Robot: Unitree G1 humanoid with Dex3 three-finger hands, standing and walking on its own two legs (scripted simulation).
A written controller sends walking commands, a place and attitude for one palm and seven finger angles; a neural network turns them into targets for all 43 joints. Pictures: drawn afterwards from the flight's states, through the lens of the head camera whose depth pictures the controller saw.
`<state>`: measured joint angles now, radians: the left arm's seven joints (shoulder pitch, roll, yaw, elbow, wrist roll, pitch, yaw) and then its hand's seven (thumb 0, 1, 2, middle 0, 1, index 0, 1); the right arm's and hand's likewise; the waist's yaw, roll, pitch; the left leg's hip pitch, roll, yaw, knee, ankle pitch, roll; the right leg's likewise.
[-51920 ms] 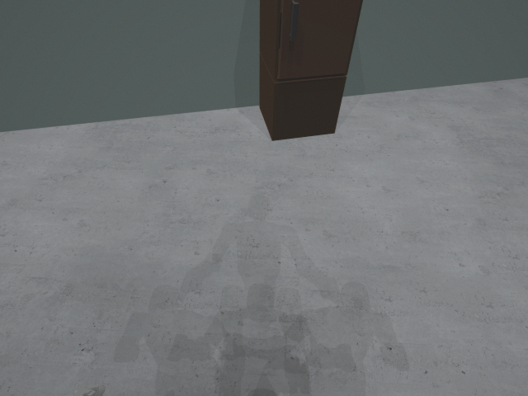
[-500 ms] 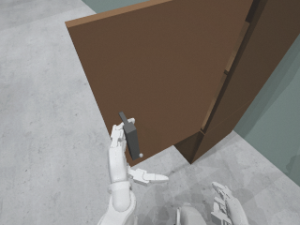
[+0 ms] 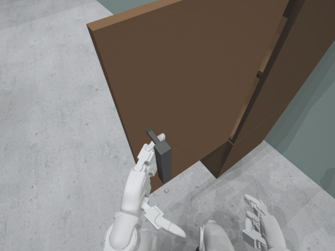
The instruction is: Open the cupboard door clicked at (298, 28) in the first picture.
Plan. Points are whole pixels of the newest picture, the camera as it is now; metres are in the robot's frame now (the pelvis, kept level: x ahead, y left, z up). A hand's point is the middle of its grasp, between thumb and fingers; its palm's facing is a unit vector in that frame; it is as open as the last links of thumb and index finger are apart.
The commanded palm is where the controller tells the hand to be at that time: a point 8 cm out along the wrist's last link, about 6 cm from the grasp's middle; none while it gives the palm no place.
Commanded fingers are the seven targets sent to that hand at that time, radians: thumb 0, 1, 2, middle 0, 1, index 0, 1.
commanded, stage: slide the hand sideways off the handle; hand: left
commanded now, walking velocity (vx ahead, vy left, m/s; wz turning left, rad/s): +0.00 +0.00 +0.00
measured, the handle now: (158, 157) +0.32 +0.04 +0.05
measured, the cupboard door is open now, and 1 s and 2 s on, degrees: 88 88 88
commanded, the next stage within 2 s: draw the hand back to the body in 0.86 s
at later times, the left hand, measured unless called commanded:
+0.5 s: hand (144, 206) +0.21 +0.06 +0.06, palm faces -0.18 -0.98 +0.01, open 16.3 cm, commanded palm +0.19 +0.11 +0.05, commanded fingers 0.00 -0.50 0.30 -0.15 -0.30 -0.15 -0.30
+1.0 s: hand (124, 220) +0.19 +0.09 +0.05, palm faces -0.18 -0.98 +0.00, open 16.3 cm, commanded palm +0.17 +0.15 +0.06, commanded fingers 0.00 -0.50 0.30 -0.15 -0.30 -0.15 -0.30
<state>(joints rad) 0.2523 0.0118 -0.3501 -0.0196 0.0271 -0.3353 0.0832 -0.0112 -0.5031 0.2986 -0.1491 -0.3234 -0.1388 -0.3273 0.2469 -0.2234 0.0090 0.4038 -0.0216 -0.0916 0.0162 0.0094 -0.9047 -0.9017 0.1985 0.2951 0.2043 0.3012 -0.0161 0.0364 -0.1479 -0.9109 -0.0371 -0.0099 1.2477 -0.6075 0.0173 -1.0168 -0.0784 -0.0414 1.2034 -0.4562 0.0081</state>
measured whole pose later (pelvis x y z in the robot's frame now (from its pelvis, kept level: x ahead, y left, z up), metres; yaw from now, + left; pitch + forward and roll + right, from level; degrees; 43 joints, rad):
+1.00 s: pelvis +0.00 +0.00 -0.02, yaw +0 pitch +17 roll -1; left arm 0.60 0.17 -0.14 -0.31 -0.11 -0.35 -0.16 -0.01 -0.50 0.30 -0.15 -0.30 -0.15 -0.30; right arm 0.26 -0.22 0.01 0.33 0.01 -0.07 -0.03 0.01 -0.90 -0.90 0.20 0.30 0.21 0.30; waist 0.01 0.02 -0.18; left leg -0.99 -0.02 -0.03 1.36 -0.67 0.01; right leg -1.09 -0.06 -0.06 1.30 -0.50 0.00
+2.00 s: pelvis +0.05 +0.01 +0.09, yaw -2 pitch -1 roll -1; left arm 0.55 0.34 0.23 -0.47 -0.04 -0.03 0.13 0.00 0.32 0.65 -0.18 -0.30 -0.18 -0.30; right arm 0.29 -0.22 0.05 0.55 0.01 -0.16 -0.10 0.01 -0.90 -0.90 0.20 0.30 0.21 0.30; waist 0.05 0.07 -0.06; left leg -0.21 -0.01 0.00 0.66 -0.43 0.03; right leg -0.31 -0.04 -0.05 0.63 -0.29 0.03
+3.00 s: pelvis +0.01 +0.01 +0.10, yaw -4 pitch -2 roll +0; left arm 0.54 0.40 0.40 -0.47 -0.01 -0.17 0.13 0.02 0.89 0.90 -0.21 -0.30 -0.21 -0.30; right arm 0.19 -0.24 0.00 0.57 0.00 -0.04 -0.08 0.01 -0.90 -0.90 0.20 0.30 0.21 0.30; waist 0.00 0.00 0.04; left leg -0.18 -0.02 0.04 0.49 -0.29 0.03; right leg -0.29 -0.03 0.00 0.45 -0.13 0.03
